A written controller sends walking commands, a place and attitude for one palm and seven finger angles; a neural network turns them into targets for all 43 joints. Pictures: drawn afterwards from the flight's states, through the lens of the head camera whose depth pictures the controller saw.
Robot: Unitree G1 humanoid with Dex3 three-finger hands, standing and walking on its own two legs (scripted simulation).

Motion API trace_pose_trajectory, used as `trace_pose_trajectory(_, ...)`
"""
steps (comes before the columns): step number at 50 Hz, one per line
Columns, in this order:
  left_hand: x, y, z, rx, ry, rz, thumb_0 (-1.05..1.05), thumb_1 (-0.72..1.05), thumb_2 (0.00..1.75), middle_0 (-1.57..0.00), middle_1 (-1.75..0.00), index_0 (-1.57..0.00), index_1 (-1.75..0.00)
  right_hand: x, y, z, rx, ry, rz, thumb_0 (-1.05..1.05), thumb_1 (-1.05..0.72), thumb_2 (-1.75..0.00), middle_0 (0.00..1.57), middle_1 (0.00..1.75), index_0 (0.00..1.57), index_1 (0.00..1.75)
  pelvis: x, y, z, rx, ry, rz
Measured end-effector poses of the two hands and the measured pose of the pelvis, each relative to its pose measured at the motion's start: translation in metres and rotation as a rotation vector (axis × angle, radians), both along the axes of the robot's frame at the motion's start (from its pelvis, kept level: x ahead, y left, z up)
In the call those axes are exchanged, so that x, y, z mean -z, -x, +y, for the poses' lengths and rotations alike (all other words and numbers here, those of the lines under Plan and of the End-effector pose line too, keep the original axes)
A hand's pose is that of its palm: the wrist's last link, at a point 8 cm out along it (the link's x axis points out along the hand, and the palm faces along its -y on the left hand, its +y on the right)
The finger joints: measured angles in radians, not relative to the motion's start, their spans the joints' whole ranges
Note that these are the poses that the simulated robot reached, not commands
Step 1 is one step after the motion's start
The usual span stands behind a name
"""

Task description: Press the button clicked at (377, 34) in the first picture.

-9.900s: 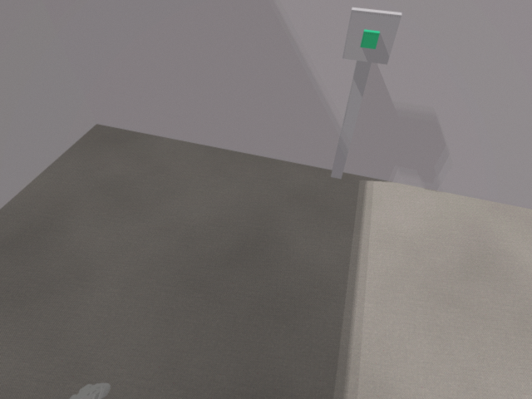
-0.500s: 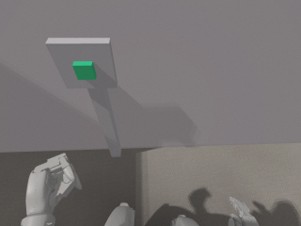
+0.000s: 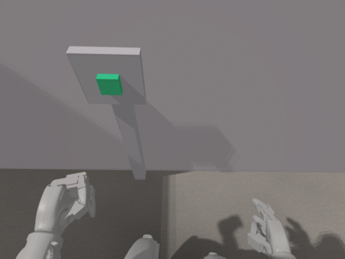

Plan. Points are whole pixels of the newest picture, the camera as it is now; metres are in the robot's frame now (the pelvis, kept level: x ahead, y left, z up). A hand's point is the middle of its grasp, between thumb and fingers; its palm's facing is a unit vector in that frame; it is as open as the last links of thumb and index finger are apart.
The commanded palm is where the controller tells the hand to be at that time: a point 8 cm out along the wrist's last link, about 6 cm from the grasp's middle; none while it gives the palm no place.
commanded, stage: raise the hand and make a fist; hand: left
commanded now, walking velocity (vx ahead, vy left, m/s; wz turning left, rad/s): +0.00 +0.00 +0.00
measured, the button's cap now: (110, 83) +0.54 +0.22 +0.07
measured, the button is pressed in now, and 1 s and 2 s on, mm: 0 0 0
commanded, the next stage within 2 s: aim a knuckle at the button in 0.54 s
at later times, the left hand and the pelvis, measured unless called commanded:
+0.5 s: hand (80, 194) +0.23 +0.20 +0.07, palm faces +0.11 -0.99 -0.06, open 3.1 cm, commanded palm +0.20 +0.25 +0.07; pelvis +0.00 -0.01 +0.01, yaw +0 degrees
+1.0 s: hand (100, 170) +0.28 +0.19 +0.06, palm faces +0.03 -1.00 -0.03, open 3.1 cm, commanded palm +0.27 +0.24 +0.06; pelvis +0.00 -0.01 +0.00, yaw +0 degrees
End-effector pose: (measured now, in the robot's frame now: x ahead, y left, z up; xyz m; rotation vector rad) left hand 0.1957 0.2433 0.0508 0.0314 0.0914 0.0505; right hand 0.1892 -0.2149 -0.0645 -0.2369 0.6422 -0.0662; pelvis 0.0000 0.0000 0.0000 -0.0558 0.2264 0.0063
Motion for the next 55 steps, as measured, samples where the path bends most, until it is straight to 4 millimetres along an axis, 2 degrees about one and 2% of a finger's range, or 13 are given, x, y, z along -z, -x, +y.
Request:
trace_pose_trajectory(9, -0.023, -0.008, 0.021, -0.071, -0.039, -0.089, 0.01, 0.9, 0.9, -1.3, -1.5, -1.3, -1.5, 0.0, 0.018, -0.014, 0.039, 0.027, 0.051, 0.01, -0.9, -0.9, 0.21, 0.3, 0.21, 0.3, -0.006, -0.003, -0.001, -0.001, 0.0, -0.012)
trace_pose_trajectory(13, -0.017, -0.013, 0.017, -0.025, -0.021, -0.051, 0.01, 0.9, 0.9, -1.29, -1.5, -1.3, -1.5, 0.002, 0.027, -0.021, 0.058, 0.028, 0.066, 0.01, -0.9, -0.9, 0.21, 0.3, 0.21, 0.3, -0.007, -0.001, -0.001, 0.001, -0.002, -0.012)
trace_pose_trajectory(18, -0.012, -0.009, 0.008, 0.004, 0.0, -0.005, 0.01, 0.9, 0.9, -1.29, -1.5, -1.3, -1.5, -0.002, 0.034, -0.026, 0.088, 0.029, 0.062, 0.01, -0.9, -0.9, 0.21, 0.3, 0.21, 0.3, -0.01, -0.001, -0.002, 0.011, -0.009, -0.018)
trace_pose_trajectory(25, -0.021, -0.005, 0.012, -0.059, -0.029, -0.077, 0.01, 0.9, 0.9, -1.29, -1.5, -1.3, -1.5, 0.0, 0.034, -0.028, 0.068, 0.027, 0.054, 0.01, -0.9, -0.9, 0.2, 0.3, 0.21, 0.3, -0.007, 0.002, -0.005, 0.007, -0.011, -0.02)
trace_pose_trajectory(31, -0.013, -0.003, 0.005, -0.02, -0.018, -0.033, 0.01, 0.9, 0.9, -1.29, -1.5, -1.3, -1.5, 0.003, 0.03, -0.025, 0.057, 0.013, 0.048, 0.01, -0.9, -0.9, 0.2, 0.3, 0.21, 0.3, -0.006, 0.004, -0.007, 0.005, -0.011, -0.018)
trace_pose_trajectory(36, -0.015, -0.003, 0.003, -0.024, -0.017, -0.038, 0.01, 0.9, 0.9, -1.3, -1.5, -1.3, -1.5, 0.001, 0.026, -0.025, 0.053, 0.01, 0.034, 0.01, -0.9, -0.9, 0.21, 0.3, 0.21, 0.3, -0.007, 0.003, -0.01, 0.004, -0.013, -0.019)
trace_pose_trajectory(44, -0.01, -0.036, 0.006, -0.03, -0.012, -0.092, 0.01, 0.9, 0.9, -1.3, -1.5, -1.3, -1.5, 0.012, 0.026, -0.029, 0.036, 0.023, 0.057, 0.01, -0.9, -0.9, 0.21, 0.3, 0.21, 0.3, 0.0, 0.005, -0.013, 0.001, -0.01, 0.002)
trace_pose_trajectory(50, -0.007, -0.065, -0.005, 0.016, 0.004, -0.064, 0.01, 0.9, 0.9, -1.3, -1.5, -1.3, -1.5, 0.015, 0.035, -0.035, 0.069, 0.026, 0.089, 0.01, -0.9, -0.9, 0.21, 0.3, 0.21, 0.3, -0.001, 0.002, -0.012, 0.011, -0.014, 0.009)
trace_pose_trajectory(55, -0.009, -0.087, -0.006, -0.014, 0.005, -0.079, 0.01, 0.9, 0.9, -1.3, -1.5, -1.3, -1.5, 0.017, 0.045, -0.04, 0.093, 0.029, 0.128, 0.01, -0.9, -0.9, 0.21, 0.3, 0.21, 0.3, -0.003, 0.0, -0.012, 0.021, -0.021, 0.018)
